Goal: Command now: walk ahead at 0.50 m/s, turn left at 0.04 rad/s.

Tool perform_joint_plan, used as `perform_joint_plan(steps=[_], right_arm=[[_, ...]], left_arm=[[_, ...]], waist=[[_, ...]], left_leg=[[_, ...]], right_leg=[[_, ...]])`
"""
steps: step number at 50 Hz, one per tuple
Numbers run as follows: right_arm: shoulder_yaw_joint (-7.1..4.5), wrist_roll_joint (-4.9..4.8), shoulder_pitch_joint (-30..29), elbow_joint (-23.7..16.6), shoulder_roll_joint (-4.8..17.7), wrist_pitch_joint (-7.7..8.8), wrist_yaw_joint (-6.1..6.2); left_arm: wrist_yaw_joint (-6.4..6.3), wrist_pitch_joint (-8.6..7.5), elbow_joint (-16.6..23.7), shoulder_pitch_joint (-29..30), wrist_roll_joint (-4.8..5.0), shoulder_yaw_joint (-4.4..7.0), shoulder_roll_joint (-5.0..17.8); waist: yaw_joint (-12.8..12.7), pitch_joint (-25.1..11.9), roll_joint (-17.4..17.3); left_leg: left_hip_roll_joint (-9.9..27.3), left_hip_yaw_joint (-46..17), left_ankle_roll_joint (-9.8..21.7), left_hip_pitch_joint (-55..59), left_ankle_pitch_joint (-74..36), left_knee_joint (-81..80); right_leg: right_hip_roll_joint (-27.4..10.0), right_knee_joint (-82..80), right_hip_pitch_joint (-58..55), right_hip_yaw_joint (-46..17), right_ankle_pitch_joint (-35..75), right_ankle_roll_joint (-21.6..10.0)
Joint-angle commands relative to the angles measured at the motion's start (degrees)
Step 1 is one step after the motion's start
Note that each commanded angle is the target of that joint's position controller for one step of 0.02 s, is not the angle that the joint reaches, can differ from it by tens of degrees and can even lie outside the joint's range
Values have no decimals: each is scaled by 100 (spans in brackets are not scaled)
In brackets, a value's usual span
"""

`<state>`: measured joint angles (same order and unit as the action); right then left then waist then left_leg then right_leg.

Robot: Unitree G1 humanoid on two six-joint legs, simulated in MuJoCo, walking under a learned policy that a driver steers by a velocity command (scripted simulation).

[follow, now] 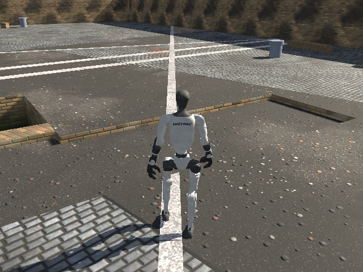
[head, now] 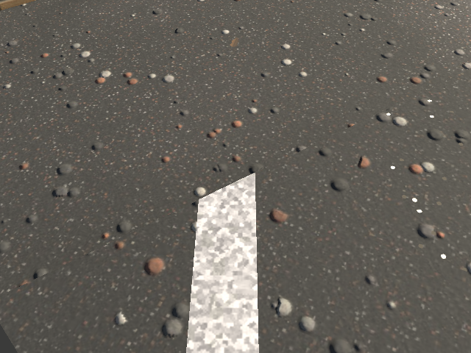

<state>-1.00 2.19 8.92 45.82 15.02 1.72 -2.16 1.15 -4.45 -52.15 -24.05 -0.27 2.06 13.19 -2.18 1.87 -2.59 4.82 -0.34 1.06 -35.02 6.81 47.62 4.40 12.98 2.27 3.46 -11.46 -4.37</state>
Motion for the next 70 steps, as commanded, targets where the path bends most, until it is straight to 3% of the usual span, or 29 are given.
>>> perform_joint_plan(steps=[1, 6, 9, 10, 11, 12, 13, 14, 16, 21, 27, 32, 34, 35, 36, 37, 39, 40, 42, 44, 50, 58, 60, 61, 62, 63, 64, 66, 70], right_arm=[[34, -41, -678, -466, 165, 83, -21], [-15, -38, -948, -551, 342, 126, 32], [-176, 60, 681, 13, 601, 247, 139], [-303, 181, 1719, 198, 1036, 286, 215], [-452, 135, 1894, 272, 1535, 222, 240], [-390, -87, 1514, 210, 1139, 170, 212], [-301, -109, 978, 146, 825, 180, 203], [-236, -79, 704, 142, 554, 227, 184], [-173, -100, 581, 236, 333, 319, 223], [-198, -148, 857, 442, 447, 490, 269], [-183, -169, 1023, 560, 459, 342, 382], [-296, -171, 1016, 594, 658, 170, 488], [-356, -195, 890, 521, 763, 78, 483], [-324, -175, 1080, 318, 604, 72, 457], [-260, -242, 1444, 96, 257, -10, 410], [-253, -54, 1260, 174, 416, -84, 399], [-280, -100, 627, 67, 402, -111, 407], [-301, -43, 532, -10, 453, -158, 420], [-284, 24, 760, 57, 344, -306, 413], [-272, -36, 792, 25, 274, -357, 402], [-297, -86, 213, -229, 395, -430, 437], [-235, -203, 645, -158, 324, -295, 480], [-223, -165, 999, -50, 317, -218, 507], [-269, -59, 839, -136, 665, -173, 538], [-328, -14, 402, -308, 1068, -158, 501], [-271, 10, 285, -275, 786, -123, 468], [-184, -50, 92, -283, 519, -84, 451], [-154, -98, -44, -234, 470, -53, 460], [-133, -124, 434, 55, 474, -59, 445]], left_arm=[[-15, -92, 167, -110, 7, 168, 830], [-84, -29, -46, -268, -54, 180, 933], [-116, 32, -100, -141, -46, 159, 931], [-112, 17, 107, -86, -21, 83, 725], [-79, 28, 205, -752, 119, -16, 190], [-144, 88, 109, -304, -46, 150, 863], [-107, 64, 207, 54, -17, 164, 801], [-81, 57, 200, 184, 14, 131, 662], [-20, 199, 85, 68, -105, 124, 534], [53, 387, 196, 502, -128, 155, 387], [86, 387, 576, 1431, -117, 22, 129], [68, 366, 637, 1095, -212, 105, 374], [0, 241, 454, 259, -259, 222, 575], [-79, 182, 490, -40, -247, 394, 1233], [-121, 317, 584, 158, -37, 551, 1724], [-110, 426, 706, 292, 164, 547, 1539], [-176, 564, 774, 997, 45, 356, 869], [-200, 585, 781, 1130, 48, 322, 741], [-174, 558, 804, 1167, -24, 332, 755], [-133, 510, 822, 1136, -43, 387, 931], [-134, 629, 900, 1026, -81, 457, 1071], [-115, 700, 823, 1135, -139, 385, 945], [-164, 727, 789, 1167, -40, 333, 857], [-181, 700, 802, 964, -2, 250, 579], [-201, 646, 902, 1143, 58, 241, 549], [-207, 633, 797, 1225, -102, 304, 808], [-173, 636, 693, 1083, -65, 317, 777], [-162, 668, 526, 937, -72, 309, 710], [-213, 698, 377, 1162, -17, 158, 435]], waist=[[-34, 200, 679], [-7, 240, 695], [718, -615, 464], [1095, -1346, -102], [762, -1922, -1460], [759, -1382, -360], [558, -643, -175], [414, -320, -26], [165, -90, -217], [15, 131, -35], [238, 72, -254], [133, -213, -354], [-294, -677, 76], [-330, -1171, 960], [37, -1874, 1809], [-125, -1879, 741], [122, -382, 220], [222, -186, 346], [306, -392, 493], [322, -598, 499], [51, -547, 872], [110, -530, 949], [305, -422, 719], [124, -399, -160], [70, -91, -957], [120, -49, -581], [-41, -104, -346], [-117, -134, -449], [201, -341, -563]], left_leg=[[-124, 338, -35, 271, -565, -884], [-293, 362, 257, 581, -126, -1514], [-605, 422, 640, 2745, 100, -2161], [611, -896, 971, 4177, 559, -2253], [2024, -3548, 1742, 5383, 929, -2904], [1780, -3491, 1556, 4871, 1244, -3116], [1561, -2566, 1380, 4103, 1009, -3254], [1312, -1952, 1196, 3502, 475, -3492], [937, -1096, 870, 2834, -17, -3787], [844, 76, 829, 2743, -2606, -3806], [607, 1068, 686, 2923, -3686, -3255], [902, 1104, 633, 3503, -4558, -1887], [674, 1231, 362, 3231, -3621, -58], [204, 1318, 66, 2098, -887, 1637], [-993, 671, -174, 560, 3111, 3270], [-552, -123, -202, 352, 2922, 3360], [-259, -155, -237, 172, 2160, 2643], [-165, -183, -261, 316, 1879, 2173], [-290, -106, -306, 705, 1608, 1916], [-331, -134, -351, 747, 1543, 1585], [-378, -273, -428, 501, 1429, 598], [-688, -44, -8, 1843, 1660, -1224], [-611, -146, 219, 2668, 915, -2813], [346, -1242, 438, 2862, 1279, -3541], [1475, -2613, 960, 2422, 727, -3908], [1594, -2384, 1284, 1830, -151, -3669], [1264, -1931, 1244, 1817, -624, -3543], [732, -1199, 970, 2154, -1385, -3285], [527, -837, 914, 3143, -2886, -2710]], right_leg=[[-1337, -510, 312, -629, 2112, -609], [-1722, -45, -393, -724, 2887, -535], [-1394, 1984, -141, -345, 4012, -285], [-1112, 3643, 929, -111, 2308, -160], [-47, 5566, 2850, 80, -1742, 45], [-320, 5925, 3387, -655, -1740, -57], [-546, 5803, 3444, -732, -1207, -94], [-741, 5506, 3235, -719, -845, -78], [-901, 5140, 2772, -688, -579, 43], [-871, 4848, 3084, -505, 59, 295], [-652, 2954, 2674, 149, 1065, 278], [-290, 2304, 2111, 369, 177, -142], [-177, 1308, 1077, 171, 1037, -439], [-1405, 1425, -70, -1308, 3831, -819], [-2709, 1324, -1136, -3415, 5733, -2078], [-2634, 1000, -715, -3172, 4413, -2131], [-1992, 442, 789, -2426, 2302, -1601], [-1678, 333, 1139, -2159, 1925, -1334], [-1362, 329, 1371, -1919, 1912, -1144], [-1262, 352, 1315, -1922, 1803, -1070], [-1166, 63, 1131, -2556, -546, -875], [-1233, 327, 1275, -2839, 82, -728], [-970, 628, 1679, -2710, -178, -342], [-522, 1357, 2034, -2233, -934, -16], [466, 2055, 2576, -1121, -1354, 210], [201, 3028, 2001, -1102, -1689, 271], [165, 3394, 1803, -1138, -1478, 302], [129, 3689, 1797, -1068, -1160, 411], [-97, 2582, 1646, -664, -1305, 626]])
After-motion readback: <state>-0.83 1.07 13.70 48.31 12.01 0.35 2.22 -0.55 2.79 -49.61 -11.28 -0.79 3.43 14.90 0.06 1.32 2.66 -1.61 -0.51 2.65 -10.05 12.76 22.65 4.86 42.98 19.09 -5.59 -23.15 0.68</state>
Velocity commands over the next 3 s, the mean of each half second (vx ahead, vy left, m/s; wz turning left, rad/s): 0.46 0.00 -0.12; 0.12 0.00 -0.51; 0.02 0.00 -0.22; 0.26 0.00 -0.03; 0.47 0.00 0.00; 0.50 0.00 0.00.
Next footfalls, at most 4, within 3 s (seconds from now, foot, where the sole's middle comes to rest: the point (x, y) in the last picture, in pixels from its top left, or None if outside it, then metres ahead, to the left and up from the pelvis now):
0.18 left None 0.27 0.12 -0.78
0.68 right None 0.46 -0.06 -0.78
1.22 left None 0.47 0.12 -0.78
1.52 right None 0.34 -0.05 -0.78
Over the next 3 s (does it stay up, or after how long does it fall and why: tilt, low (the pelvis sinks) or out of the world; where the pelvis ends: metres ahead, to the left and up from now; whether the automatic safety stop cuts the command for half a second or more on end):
stays up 0.95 -0.23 0.00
